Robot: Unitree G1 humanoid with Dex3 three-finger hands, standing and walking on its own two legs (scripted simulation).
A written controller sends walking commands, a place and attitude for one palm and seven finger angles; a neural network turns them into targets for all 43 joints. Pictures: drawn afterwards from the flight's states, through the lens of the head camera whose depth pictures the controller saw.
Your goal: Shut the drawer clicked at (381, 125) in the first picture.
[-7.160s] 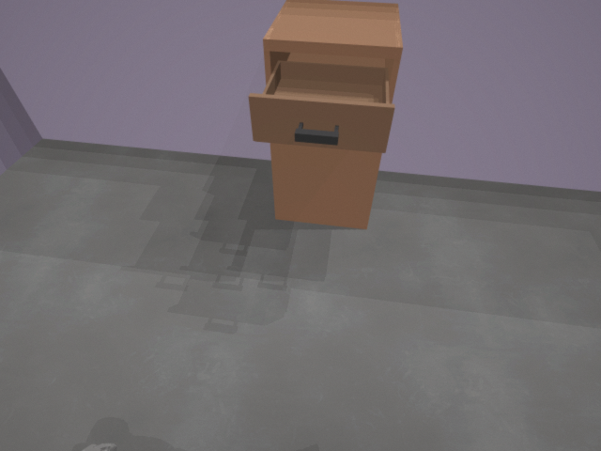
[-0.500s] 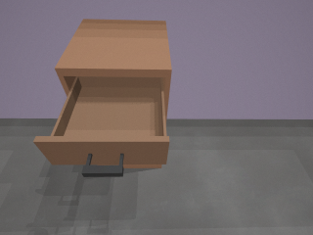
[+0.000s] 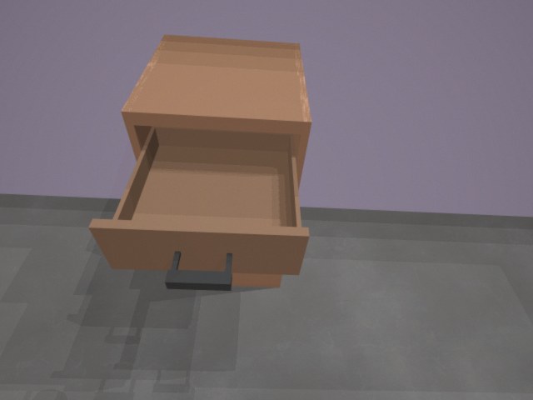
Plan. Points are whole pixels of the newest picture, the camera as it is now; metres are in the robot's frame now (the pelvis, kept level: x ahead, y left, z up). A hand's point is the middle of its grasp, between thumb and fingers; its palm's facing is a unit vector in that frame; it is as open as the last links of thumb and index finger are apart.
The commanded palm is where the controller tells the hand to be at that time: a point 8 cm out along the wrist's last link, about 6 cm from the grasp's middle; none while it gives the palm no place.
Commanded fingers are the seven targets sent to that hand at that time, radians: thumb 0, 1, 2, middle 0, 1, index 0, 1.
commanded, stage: shuffle to correct the standing spot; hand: left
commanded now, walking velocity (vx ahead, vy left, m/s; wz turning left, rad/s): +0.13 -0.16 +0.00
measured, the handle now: (201, 269) +0.35 +0.14 -0.06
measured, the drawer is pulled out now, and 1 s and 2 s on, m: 0.30 0.30 0.30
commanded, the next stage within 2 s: come to a stop and stand still in 0.36 s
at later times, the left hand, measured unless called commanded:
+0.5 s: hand out of the picture -0.02 +0.08 -0.19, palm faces +0.05 -0.99 -0.12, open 7.3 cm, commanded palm none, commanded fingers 0.00 0.90 0.90 -0.20 -0.30 -0.20 -0.30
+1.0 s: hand out of the picture +0.02 +0.13 -0.17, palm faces +0.01 -0.97 -0.22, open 7.3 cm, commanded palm none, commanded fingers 0.00 0.90 0.90 -0.20 -0.30 -0.20 -0.30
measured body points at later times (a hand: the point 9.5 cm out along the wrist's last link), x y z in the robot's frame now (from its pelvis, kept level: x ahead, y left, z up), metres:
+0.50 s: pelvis +0.04 -0.06 -0.01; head +0.05 -0.05 +0.44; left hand -0.02 +0.14 -0.18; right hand +0.03 -0.27 -0.17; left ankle +0.06 +0.09 -0.74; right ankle -0.05 -0.15 -0.74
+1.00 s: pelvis +0.03 -0.05 +0.00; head +0.05 -0.05 +0.45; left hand +0.02 +0.18 -0.16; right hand +0.09 -0.28 -0.15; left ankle +0.05 +0.06 -0.73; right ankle -0.05 -0.15 -0.73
